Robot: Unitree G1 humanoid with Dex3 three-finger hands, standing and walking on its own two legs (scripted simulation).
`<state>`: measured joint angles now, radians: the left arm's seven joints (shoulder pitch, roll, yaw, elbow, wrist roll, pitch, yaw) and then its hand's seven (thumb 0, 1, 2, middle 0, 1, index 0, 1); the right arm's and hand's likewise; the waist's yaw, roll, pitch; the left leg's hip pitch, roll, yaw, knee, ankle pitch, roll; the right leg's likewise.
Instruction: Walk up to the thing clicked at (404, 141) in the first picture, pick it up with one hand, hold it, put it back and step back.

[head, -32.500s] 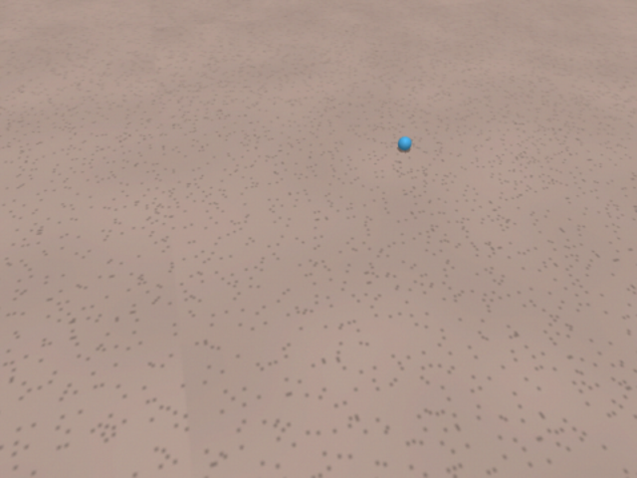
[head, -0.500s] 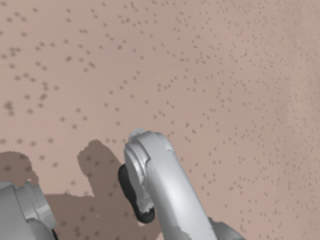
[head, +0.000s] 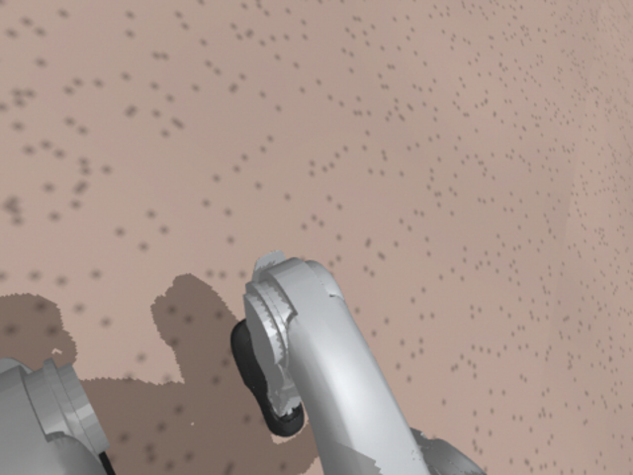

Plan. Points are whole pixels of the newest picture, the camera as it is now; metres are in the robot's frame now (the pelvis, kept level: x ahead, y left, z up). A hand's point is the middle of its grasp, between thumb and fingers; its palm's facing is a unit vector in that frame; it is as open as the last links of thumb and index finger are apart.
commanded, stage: close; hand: left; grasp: from above
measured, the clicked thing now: out of the picture +0.49 +0.29 -0.27
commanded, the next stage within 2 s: settle in 0.26 s
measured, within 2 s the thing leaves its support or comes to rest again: leaves its support in 0.72 s
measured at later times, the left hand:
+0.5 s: hand out of the picture +0.46 +0.31 -0.24, palm faces -0.43 -0.14 -0.89, open 10.1 cm
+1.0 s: hand out of the picture +0.47 +0.33 -0.17, palm faces -0.39 -0.09 -0.91, open 9.8 cm
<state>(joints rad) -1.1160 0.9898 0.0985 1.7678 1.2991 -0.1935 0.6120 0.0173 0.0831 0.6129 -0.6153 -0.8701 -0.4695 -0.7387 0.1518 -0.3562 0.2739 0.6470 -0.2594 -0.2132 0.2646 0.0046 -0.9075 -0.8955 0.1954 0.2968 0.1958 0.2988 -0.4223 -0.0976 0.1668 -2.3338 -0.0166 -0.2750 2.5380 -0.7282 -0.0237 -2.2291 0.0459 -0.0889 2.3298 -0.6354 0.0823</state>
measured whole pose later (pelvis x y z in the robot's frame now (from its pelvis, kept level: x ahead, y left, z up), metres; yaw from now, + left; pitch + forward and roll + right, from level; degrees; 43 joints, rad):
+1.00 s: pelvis +0.01 +0.00 +0.02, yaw +3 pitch +34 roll -13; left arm -1.00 0.79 0.06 1.44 1.22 -0.09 0.41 0.04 0.15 0.44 -0.89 -0.68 -0.61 -0.49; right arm 0.18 -0.34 0.13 0.68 -0.17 -0.14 0.28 0.01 -0.92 -0.90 0.20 0.30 0.20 0.30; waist -0.31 0.01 -0.01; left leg -2.34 -0.02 -0.22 2.47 -0.73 -0.02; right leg -2.25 0.01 -0.05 2.30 -0.66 0.06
